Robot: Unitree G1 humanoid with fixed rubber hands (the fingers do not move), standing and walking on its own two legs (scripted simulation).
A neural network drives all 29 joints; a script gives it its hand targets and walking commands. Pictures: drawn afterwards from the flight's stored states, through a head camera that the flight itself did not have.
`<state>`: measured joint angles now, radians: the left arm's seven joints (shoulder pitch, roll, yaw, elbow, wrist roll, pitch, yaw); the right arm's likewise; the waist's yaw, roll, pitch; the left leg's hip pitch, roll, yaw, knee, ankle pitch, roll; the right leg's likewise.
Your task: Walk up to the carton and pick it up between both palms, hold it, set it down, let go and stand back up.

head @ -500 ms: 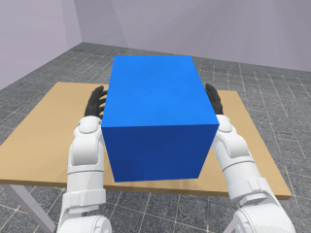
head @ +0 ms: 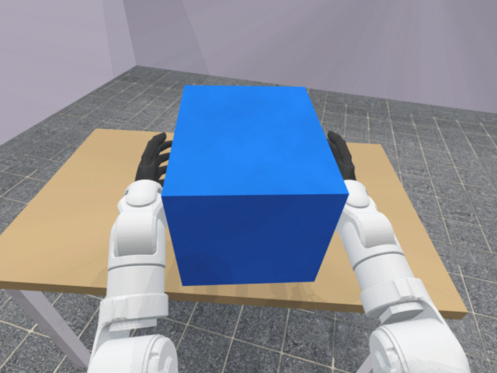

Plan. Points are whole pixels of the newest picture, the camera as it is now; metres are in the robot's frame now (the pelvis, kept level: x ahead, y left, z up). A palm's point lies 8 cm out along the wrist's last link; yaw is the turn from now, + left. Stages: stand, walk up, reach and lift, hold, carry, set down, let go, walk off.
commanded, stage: hold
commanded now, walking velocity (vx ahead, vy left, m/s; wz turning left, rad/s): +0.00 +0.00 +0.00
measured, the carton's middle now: (247, 180) +0.39 +0.00 +0.17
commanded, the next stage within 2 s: set down in 0.18 s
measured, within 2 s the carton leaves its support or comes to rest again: neither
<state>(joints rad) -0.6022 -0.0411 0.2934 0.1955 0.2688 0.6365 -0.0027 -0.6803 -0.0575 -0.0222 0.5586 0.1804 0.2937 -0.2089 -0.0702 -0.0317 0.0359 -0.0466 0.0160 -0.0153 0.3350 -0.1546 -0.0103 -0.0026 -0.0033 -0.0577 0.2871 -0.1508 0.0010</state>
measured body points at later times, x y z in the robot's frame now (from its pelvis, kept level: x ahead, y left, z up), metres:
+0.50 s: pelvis +0.01 +0.00 +0.00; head -0.03 +0.02 +0.45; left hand +0.39 +0.15 +0.18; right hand +0.39 -0.16 +0.16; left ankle +0.03 +0.12 -0.75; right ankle +0.01 -0.12 -0.75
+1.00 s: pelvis +0.03 +0.00 +0.00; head +0.03 +0.02 +0.45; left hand +0.42 +0.14 +0.13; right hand +0.41 -0.17 +0.12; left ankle +0.03 +0.12 -0.75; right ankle +0.01 -0.12 -0.75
